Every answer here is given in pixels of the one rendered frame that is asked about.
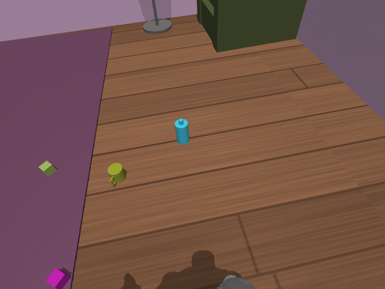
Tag floor lamp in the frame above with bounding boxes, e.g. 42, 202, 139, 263
143, 0, 172, 34

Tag armchair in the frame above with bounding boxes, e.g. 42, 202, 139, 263
197, 0, 307, 52

